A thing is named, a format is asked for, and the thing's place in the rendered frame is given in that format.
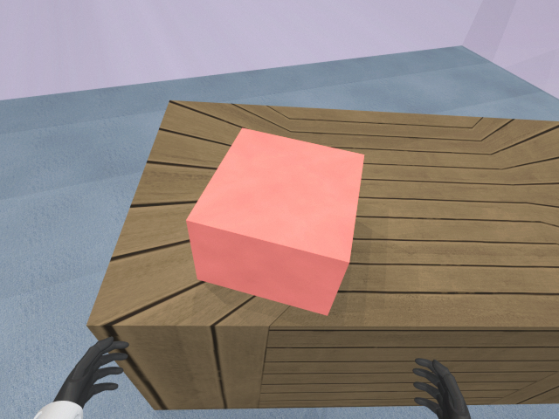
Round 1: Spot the robot left forearm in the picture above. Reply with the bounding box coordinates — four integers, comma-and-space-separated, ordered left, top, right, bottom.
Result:
33, 401, 83, 419

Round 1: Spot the robot right hand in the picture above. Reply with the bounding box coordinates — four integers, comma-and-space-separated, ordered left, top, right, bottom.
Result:
412, 358, 471, 419

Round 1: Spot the carton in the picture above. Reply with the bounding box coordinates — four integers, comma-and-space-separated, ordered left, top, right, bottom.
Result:
186, 128, 364, 316

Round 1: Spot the robot left hand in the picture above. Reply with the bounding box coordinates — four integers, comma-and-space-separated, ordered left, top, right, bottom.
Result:
53, 336, 129, 409

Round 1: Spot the pedestal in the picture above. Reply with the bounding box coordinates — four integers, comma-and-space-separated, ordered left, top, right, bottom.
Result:
86, 100, 559, 410

